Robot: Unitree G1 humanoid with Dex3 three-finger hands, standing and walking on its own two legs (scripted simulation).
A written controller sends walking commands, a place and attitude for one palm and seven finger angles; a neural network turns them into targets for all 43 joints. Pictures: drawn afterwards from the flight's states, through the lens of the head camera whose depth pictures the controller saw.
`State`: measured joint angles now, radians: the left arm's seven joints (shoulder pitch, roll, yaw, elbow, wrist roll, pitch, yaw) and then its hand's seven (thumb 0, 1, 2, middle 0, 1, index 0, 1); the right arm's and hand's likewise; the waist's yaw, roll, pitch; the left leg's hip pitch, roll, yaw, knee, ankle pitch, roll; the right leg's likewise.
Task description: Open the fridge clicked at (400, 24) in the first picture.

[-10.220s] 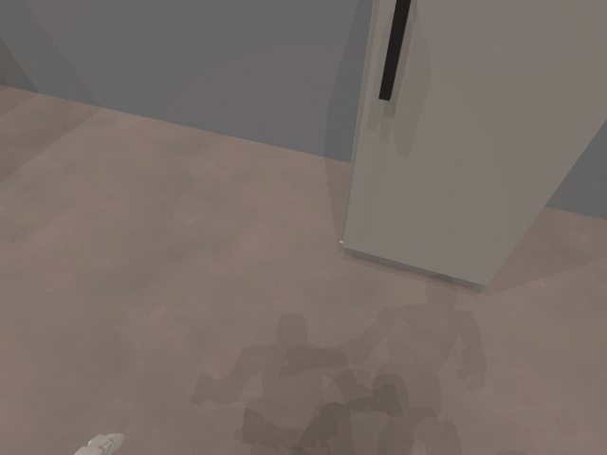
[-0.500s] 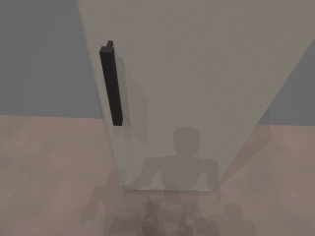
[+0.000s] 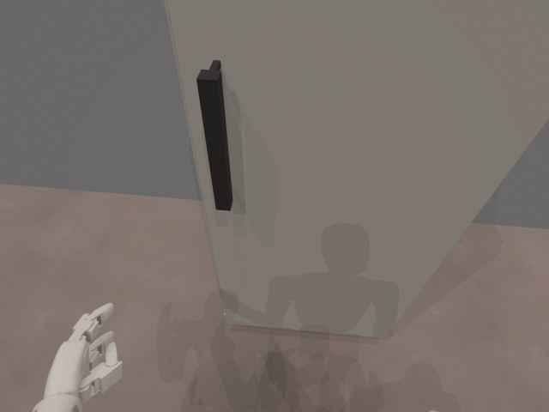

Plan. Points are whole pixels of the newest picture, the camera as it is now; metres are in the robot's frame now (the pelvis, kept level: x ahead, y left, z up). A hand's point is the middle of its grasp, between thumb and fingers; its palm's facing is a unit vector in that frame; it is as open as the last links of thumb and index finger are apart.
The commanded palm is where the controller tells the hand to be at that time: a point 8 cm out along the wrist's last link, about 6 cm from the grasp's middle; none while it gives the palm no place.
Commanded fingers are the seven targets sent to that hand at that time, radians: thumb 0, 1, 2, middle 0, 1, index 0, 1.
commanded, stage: raise the hand to about handle height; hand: left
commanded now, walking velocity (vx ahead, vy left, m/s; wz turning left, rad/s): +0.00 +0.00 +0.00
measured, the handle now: (220, 143) +0.49 +0.13 +0.14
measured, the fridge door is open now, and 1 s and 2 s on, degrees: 0 0 0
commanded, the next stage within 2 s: move the hooked fingers beside the handle in 1.96 s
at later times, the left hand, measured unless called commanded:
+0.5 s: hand (126, 353) +0.19 +0.21 +0.02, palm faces -0.01 -1.00 -0.09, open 9.9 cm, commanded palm +0.16 +0.28 +0.03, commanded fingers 0.00 0.13 0.57 -0.25 -0.80 -0.25 -0.80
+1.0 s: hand (95, 284) +0.24 +0.25 +0.09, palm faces +0.05 -0.99 -0.09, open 12.8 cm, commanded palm +0.21 +0.30 +0.10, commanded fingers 0.00 -0.45 0.32 -0.30 -1.17 -0.30 -1.17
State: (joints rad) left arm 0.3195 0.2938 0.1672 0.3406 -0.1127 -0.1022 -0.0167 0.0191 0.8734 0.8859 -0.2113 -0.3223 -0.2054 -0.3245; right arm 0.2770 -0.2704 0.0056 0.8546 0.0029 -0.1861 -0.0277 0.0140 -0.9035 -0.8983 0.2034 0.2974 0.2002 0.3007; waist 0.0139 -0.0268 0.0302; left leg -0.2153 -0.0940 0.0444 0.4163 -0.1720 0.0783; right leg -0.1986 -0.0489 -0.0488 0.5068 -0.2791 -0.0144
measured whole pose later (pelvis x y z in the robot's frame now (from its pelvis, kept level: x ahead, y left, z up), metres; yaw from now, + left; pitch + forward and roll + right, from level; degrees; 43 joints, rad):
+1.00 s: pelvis +0.01 -0.01 -0.02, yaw +0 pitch +3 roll -2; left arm 0.19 0.39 0.40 0.02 -0.37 -0.16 -0.41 0.00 -0.23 0.42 -0.29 -1.03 -0.28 -1.03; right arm 0.24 -0.26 0.05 0.64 0.05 -0.35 -0.09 0.02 -0.90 -0.90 0.21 0.30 0.20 0.30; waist 0.04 0.03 -0.05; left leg -0.46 -0.02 0.01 0.75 -0.35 0.06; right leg -0.37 0.02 -0.08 0.68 -0.37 -0.02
